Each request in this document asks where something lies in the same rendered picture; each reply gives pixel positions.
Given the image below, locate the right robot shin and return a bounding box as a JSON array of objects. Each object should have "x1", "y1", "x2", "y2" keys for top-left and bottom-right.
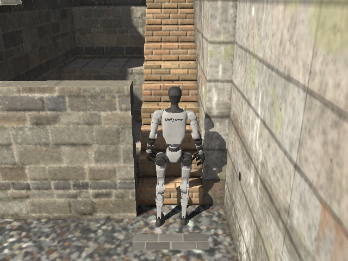
[{"x1": 181, "y1": 183, "x2": 189, "y2": 218}]

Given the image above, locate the robot right forearm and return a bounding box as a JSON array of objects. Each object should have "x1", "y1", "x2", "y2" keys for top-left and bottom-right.
[{"x1": 194, "y1": 131, "x2": 204, "y2": 154}]

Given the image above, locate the right robot foot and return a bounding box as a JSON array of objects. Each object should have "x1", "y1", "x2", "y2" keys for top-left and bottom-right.
[{"x1": 179, "y1": 212, "x2": 187, "y2": 226}]

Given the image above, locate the left robot upper arm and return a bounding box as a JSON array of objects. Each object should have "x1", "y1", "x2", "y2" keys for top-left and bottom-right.
[{"x1": 149, "y1": 110, "x2": 163, "y2": 139}]

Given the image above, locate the robot left forearm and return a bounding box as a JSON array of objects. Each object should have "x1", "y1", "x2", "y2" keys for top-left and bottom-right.
[{"x1": 146, "y1": 131, "x2": 155, "y2": 153}]

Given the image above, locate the right robot upper arm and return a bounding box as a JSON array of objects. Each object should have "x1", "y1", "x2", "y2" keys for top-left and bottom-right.
[{"x1": 186, "y1": 110, "x2": 200, "y2": 140}]

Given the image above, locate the robot left hand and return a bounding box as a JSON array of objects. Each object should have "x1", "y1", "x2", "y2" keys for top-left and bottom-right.
[{"x1": 146, "y1": 151, "x2": 157, "y2": 163}]

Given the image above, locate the robot right hand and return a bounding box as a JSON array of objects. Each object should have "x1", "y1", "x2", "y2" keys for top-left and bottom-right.
[{"x1": 192, "y1": 153, "x2": 205, "y2": 166}]

